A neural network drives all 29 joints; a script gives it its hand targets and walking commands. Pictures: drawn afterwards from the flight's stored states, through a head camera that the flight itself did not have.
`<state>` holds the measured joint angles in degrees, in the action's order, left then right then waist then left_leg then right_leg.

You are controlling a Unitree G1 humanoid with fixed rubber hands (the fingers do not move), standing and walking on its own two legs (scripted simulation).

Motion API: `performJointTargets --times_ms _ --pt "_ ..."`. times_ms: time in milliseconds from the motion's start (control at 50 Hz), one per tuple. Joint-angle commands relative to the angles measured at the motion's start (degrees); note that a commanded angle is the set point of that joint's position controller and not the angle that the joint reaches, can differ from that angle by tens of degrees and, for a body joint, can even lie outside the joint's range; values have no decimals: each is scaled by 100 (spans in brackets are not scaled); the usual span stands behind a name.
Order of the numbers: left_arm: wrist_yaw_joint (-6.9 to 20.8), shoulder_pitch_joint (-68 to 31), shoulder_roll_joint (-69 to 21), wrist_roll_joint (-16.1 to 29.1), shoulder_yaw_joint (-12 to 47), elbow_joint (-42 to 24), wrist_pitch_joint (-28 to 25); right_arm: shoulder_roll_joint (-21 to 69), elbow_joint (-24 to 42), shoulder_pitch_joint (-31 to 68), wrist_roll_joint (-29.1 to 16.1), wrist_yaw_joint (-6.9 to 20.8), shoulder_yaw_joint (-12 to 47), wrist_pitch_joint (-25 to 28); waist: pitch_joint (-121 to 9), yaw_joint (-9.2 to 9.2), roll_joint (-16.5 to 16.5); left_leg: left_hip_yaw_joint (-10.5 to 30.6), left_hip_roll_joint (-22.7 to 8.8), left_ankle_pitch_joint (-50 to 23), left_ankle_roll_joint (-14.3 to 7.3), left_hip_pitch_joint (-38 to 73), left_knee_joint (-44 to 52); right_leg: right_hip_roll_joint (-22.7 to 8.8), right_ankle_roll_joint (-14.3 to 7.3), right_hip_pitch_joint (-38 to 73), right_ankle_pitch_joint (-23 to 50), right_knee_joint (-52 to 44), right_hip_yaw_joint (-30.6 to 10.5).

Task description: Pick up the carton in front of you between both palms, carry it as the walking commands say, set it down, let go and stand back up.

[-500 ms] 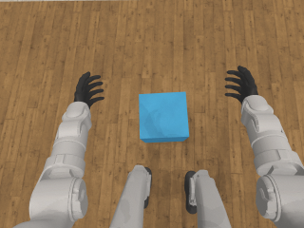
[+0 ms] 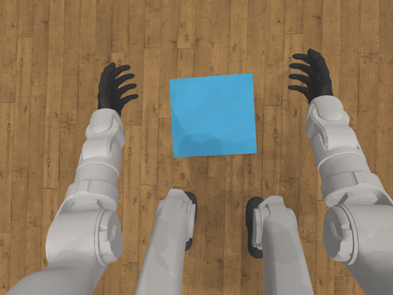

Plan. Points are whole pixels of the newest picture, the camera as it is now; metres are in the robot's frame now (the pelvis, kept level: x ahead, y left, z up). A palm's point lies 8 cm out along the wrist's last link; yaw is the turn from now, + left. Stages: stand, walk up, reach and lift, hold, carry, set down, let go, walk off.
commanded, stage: reach and lift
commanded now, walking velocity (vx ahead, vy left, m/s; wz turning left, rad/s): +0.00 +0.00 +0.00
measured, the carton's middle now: (213, 121) +0.46 +0.04 -0.42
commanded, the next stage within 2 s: none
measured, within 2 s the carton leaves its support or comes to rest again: leaves its support in 1.36 s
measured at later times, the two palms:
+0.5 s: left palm (145, 120) +0.44 +0.22 -0.34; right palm (284, 112) +0.48 -0.15 -0.34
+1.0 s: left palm (153, 120) +0.45 +0.21 -0.35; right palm (277, 111) +0.48 -0.13 -0.35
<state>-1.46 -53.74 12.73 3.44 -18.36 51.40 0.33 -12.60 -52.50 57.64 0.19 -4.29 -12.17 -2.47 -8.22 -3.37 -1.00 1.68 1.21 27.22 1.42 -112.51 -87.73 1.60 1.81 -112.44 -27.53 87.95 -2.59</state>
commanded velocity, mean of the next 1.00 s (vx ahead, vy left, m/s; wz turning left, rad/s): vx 0.00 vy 0.00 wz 0.00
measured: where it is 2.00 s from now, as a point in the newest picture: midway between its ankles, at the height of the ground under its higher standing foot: (220, 234)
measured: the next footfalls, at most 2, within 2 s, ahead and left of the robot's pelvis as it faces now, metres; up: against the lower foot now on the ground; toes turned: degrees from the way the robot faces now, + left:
none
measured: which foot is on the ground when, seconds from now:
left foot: down 0.00-1.00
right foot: down 0.00-1.00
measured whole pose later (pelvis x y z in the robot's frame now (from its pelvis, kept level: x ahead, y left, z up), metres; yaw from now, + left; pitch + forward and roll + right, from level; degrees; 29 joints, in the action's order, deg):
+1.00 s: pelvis -0.05 +0.00 -0.17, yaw +0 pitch +39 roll +0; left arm -7.2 -73.2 17.3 15.2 -4.5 63.2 -1.9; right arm -18.3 -64.4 77.0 -13.5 -7.4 0.7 0.3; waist 15.5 -3.2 -0.5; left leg 1.9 1.7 30.2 2.3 -132.2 -123.1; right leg 2.6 2.7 -131.7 -31.4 123.8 -2.3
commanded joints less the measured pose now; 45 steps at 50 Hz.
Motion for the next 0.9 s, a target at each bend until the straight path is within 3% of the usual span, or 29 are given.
performJointTargets --times_ms 0,60,140,260,340,440,540,560,660,780,880 --pt "-55 -768 814 306 192 -750 -136 -533 883 989 -292 -111 300 133 -5818 -139 -233 -370 242 -3193 216 2806 -224 291 85 3077 2875 389 360" --pt "-118 -923 1027 538 344 -962 -90 -671 1176 1181 -539 -186 507 81 -6154 -177 -247 -447 228 -3063 229 2697 -676 295 97 3099 2769 874 410" --pt "-196 -1286 1221 727 460 -1114 24 -858 1343 1555 -730 -263 610 -53 -6226 -153 -263 -573 185 -2373 234 2333 -1071 277 87 3108 2207 1292 476" --pt "-279 -2084 1239 789 577 -373 128 -967 504 2248 -884 -272 635 -135 -4862 -130 -181 -583 48 -954 229 1514 -1523 147 77 2024 696 1656 476" --pt "-329 -2579 1278 799 667 275 54 -1075 -176 2679 -974 -249 681 -41 -4226 -130 -104 -484 -45 -558 186 1276 -1827 65 70 1507 265 1949 442" --pt "-385 -3059 1405 864 837 733 -112 -1239 -635 3144 -1095 -232 800 138 -3992 -129 -40 -361 -116 -651 168 1245 -2217 9 70 1244 325 2358 396" --pt "-504 -3465 1609 1114 1007 497 -253 -1450 -431 3499 -1342 -292 1086 283 -4638 -201 -140 -393 -87 -1156 168 1430 -2517 1 55 1667 801 2726 407" --pt "-522 -3486 1606 1168 1061 476 -264 -1438 -324 3572 -1330 -311 1104 291 -4654 -149 -205 -363 -82 -1216 146 1547 -2543 21 66 1596 876 2770 453" --pt "-590 -3065 1318 1251 1215 525 -283 -1162 -361 3231 -1547 -257 1353 312 -4830 -259 -157 -388 -7 -1812 114 1978 -2699 102 65 1612 1326 2898 478" --pt "-542 -2829 1127 1107 1144 768 -285 -1138 -635 2887 -1262 -276 1054 335 -4054 -99 -105 -354 14 -1494 146 1429 -2659 114 61 1142 1062 2797 451" --pt "-554 -3026 1101 1103 1195 679 -314 -1047 -691 2986 -1275 -301 1068 363 -4012 -88 -27 -355 13 -1388 163 1360 -2620 111 39 1132 983 2748 428"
